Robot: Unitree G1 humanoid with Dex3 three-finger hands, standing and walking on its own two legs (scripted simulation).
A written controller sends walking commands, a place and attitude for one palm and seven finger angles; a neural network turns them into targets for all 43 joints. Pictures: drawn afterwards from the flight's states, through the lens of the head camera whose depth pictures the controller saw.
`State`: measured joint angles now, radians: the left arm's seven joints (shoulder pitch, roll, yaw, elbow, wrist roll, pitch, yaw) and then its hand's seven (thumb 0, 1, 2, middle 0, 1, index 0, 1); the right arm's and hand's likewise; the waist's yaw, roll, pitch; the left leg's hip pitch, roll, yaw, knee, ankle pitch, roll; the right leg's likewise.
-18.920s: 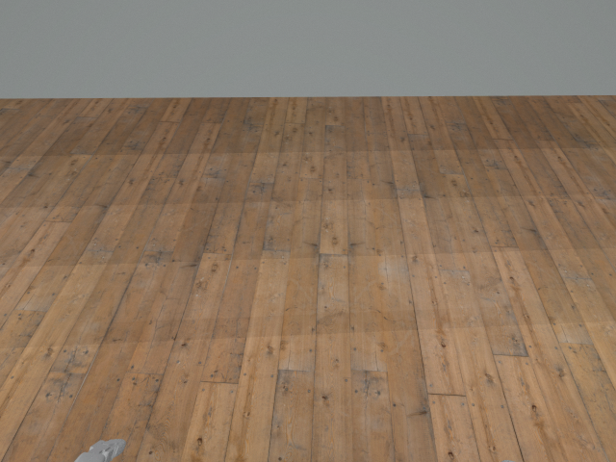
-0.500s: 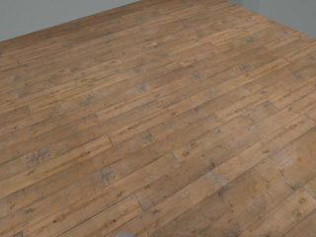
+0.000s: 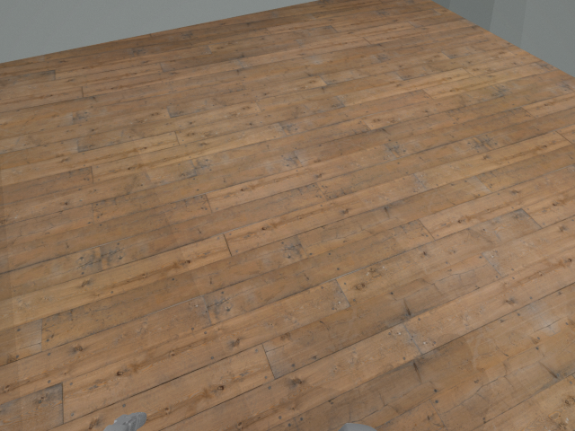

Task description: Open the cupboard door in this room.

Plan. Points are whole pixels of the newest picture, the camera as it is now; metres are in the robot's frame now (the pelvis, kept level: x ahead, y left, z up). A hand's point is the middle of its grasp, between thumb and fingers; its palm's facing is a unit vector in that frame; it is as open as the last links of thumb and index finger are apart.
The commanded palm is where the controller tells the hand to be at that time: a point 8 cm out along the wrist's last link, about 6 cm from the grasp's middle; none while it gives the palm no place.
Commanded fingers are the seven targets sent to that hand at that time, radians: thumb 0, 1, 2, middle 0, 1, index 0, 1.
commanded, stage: turn or walk to find it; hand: left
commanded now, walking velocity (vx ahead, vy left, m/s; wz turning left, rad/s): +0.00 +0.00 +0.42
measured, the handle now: out of the picture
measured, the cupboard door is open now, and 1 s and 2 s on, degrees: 0 0 0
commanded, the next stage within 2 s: none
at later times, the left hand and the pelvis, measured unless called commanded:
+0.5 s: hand out of the picture -0.03 +0.15 -0.16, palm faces +0.28 -0.92 -0.28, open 7.3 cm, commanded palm none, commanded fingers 0.00 0.90 0.90 -0.20 -0.30 -0.20 -0.30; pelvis -0.03 -0.05 +0.00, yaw +15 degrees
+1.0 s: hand out of the picture -0.08 +0.20 -0.17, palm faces +0.46 -0.85 -0.25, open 7.3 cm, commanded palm none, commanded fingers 0.00 0.90 0.90 -0.20 -0.30 -0.20 -0.30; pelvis -0.06 -0.03 +0.00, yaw +26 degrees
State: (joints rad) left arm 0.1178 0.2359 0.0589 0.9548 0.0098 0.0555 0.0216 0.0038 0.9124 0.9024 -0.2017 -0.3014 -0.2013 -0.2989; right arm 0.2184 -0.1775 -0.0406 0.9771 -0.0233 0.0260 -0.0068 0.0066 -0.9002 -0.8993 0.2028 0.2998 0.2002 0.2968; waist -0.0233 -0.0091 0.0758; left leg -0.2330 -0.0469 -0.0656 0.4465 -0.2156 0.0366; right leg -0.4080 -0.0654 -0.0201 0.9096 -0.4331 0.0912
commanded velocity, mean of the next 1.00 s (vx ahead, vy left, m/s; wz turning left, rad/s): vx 0.00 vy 0.00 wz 0.42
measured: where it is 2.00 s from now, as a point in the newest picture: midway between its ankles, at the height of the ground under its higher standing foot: outside the picture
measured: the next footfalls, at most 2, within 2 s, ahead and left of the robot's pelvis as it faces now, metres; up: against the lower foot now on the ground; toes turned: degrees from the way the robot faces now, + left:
right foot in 0.12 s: +0.03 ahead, -0.14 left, +0.00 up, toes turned +0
left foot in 0.66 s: -0.05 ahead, +0.10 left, +0.00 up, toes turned +23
